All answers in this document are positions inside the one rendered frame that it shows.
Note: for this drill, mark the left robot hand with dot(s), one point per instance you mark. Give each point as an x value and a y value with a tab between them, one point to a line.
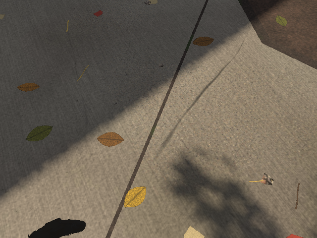
58	228

